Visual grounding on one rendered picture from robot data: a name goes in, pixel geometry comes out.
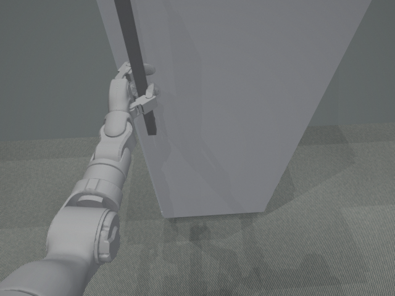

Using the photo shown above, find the left robot forearm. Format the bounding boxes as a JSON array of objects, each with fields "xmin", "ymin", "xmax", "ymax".
[{"xmin": 46, "ymin": 111, "xmax": 136, "ymax": 254}]

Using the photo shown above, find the left robot upper arm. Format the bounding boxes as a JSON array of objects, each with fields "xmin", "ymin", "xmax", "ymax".
[{"xmin": 0, "ymin": 206, "xmax": 120, "ymax": 296}]

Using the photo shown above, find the handle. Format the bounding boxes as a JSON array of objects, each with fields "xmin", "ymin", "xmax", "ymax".
[{"xmin": 114, "ymin": 0, "xmax": 157, "ymax": 136}]

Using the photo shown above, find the fridge door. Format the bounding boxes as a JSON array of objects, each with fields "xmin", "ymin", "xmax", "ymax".
[{"xmin": 101, "ymin": 0, "xmax": 372, "ymax": 218}]

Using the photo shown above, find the left robot hand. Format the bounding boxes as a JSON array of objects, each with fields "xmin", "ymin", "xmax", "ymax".
[{"xmin": 108, "ymin": 62, "xmax": 159, "ymax": 120}]

